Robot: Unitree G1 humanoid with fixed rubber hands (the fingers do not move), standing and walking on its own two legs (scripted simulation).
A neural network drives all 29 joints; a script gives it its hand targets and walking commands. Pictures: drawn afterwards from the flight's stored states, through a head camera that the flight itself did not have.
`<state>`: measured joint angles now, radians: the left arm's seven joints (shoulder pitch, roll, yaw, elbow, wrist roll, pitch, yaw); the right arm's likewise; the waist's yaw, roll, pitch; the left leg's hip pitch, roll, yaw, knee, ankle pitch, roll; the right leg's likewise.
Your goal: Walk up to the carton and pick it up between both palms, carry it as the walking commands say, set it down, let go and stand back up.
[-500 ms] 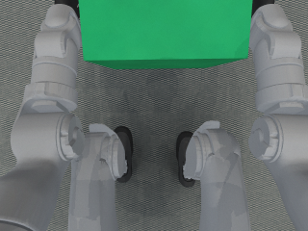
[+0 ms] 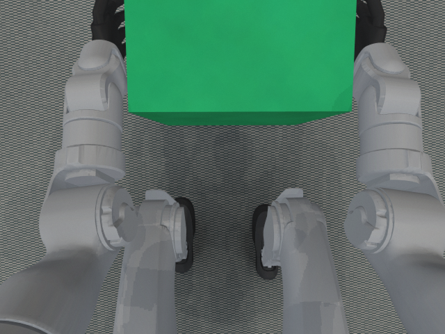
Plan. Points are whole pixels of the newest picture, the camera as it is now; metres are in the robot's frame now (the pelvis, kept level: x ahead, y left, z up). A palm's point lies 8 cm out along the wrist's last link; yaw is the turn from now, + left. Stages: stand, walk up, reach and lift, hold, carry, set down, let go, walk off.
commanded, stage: reach and lift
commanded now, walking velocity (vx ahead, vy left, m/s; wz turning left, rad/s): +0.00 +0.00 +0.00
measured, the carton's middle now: (234, 53) +0.54 -0.02 -0.16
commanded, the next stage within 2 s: none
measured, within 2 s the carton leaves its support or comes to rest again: neither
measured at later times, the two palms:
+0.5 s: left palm (79, 36) +0.52 +0.17 -0.02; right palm (392, 38) +0.51 -0.19 -0.02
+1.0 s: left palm (33, 21) +0.50 +0.18 +0.05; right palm out of the picture +0.49 -0.19 +0.05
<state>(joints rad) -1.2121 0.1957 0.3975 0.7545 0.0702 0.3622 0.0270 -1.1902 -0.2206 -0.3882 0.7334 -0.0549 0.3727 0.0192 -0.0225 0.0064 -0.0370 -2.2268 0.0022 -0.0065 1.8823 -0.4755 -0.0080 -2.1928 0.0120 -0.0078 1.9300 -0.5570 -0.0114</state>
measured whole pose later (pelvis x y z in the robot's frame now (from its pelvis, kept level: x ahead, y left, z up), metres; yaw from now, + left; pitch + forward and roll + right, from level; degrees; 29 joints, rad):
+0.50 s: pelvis +0.00 +0.00 +0.05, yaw +0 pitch +48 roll +0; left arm -1.09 0.14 0.44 0.68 0.13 0.40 -0.01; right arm -1.07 -0.15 -0.44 0.66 -0.12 0.41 0.05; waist -0.02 0.00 -0.15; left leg -2.08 0.00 -0.01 1.69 -0.44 -0.01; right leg -2.05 0.01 -0.01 1.74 -0.52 -0.01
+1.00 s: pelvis +0.01 +0.01 +0.12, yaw +0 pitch +45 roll -1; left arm -0.96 0.07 0.46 0.63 0.18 0.42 -0.03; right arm -0.94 -0.11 -0.46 0.63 -0.16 0.41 0.09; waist -0.02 0.00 -0.21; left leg -1.87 0.00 -0.01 1.49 -0.41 0.00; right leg -1.84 0.02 0.00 1.52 -0.47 0.00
